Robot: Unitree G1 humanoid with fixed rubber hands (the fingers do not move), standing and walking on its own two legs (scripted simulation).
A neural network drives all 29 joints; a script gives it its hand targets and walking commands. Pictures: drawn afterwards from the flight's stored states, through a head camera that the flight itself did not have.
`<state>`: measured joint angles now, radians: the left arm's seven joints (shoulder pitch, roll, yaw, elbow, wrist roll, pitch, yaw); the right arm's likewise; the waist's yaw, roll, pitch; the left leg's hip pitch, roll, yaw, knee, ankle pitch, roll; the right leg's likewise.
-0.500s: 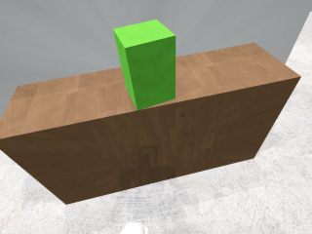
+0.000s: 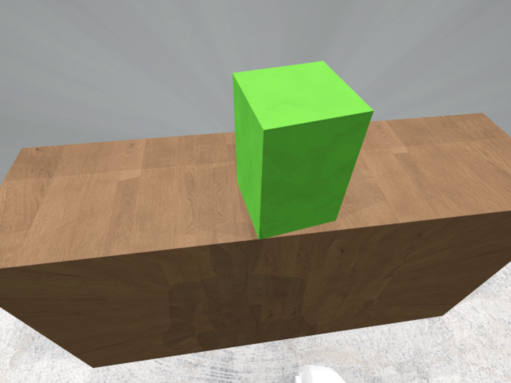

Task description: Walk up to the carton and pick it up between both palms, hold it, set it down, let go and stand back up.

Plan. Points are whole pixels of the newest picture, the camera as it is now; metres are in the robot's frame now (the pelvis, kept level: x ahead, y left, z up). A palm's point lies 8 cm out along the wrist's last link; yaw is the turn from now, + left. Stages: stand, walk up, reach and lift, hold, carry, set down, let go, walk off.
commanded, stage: walk up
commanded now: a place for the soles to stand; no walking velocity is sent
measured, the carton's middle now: (289, 154) +0.52 -0.08 +0.08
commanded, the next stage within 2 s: none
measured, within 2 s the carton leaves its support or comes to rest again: neither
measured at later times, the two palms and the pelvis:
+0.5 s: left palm out of the picture +0.12 +0.22 -0.13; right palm out of the picture +0.07 -0.27 -0.14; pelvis +0.04 -0.02 -0.01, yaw -1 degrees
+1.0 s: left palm out of the picture +0.10 +0.24 -0.13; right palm out of the picture +0.10 -0.26 -0.14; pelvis +0.07 -0.01 +0.00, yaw -4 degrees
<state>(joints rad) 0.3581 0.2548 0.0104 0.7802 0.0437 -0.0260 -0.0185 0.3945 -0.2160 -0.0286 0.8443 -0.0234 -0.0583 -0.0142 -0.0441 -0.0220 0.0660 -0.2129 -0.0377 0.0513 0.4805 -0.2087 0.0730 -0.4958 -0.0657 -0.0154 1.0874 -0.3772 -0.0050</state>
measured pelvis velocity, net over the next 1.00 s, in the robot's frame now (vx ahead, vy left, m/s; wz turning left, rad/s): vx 0.07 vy -0.01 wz -0.06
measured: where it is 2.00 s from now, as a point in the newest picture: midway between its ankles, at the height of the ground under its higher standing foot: outside the picture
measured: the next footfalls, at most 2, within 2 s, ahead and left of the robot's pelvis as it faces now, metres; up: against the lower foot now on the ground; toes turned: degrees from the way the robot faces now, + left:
right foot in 0.16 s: +0.17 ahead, -0.14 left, +0.00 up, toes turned -4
right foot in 1.70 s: +0.17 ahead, -0.27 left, +0.00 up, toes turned +14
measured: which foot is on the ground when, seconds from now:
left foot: down 0.00-1.00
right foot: up 0.00-0.14, down 0.16-1.00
